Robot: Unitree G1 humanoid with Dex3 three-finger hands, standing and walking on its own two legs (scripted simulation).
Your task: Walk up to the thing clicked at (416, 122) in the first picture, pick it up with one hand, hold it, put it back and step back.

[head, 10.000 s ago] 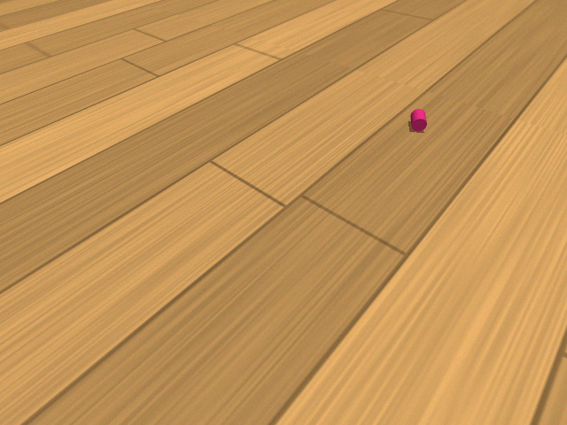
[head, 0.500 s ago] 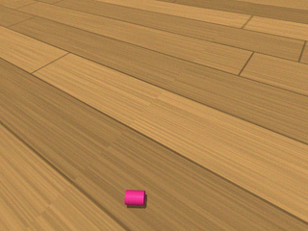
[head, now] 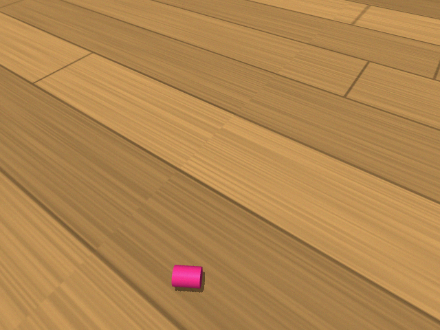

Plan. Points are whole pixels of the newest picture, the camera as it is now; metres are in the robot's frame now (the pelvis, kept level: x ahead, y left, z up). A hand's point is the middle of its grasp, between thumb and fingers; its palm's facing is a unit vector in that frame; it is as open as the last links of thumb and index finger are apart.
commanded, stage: walk up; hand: left
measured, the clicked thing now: (187, 276) +0.44 +0.22 -0.72
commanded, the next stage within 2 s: stand in 1.66 s
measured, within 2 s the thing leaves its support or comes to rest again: neither
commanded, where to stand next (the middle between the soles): +0.06 -0.02 m, yaw +0 degrees
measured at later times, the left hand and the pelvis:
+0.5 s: hand out of the picture +0.14 +0.22 -0.13, palm faces -0.01 -0.93 -0.36, open 7.4 cm; pelvis +0.03 -0.03 +0.01, yaw +0 degrees
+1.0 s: hand out of the picture +0.11 +0.23 -0.14, palm faces -0.03 -0.94 -0.33, open 7.4 cm; pelvis +0.02 -0.02 +0.02, yaw -1 degrees
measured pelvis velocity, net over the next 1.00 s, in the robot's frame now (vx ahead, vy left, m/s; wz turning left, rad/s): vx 0.02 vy -0.02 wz -0.02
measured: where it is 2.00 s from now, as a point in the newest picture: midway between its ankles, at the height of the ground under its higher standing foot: outside the picture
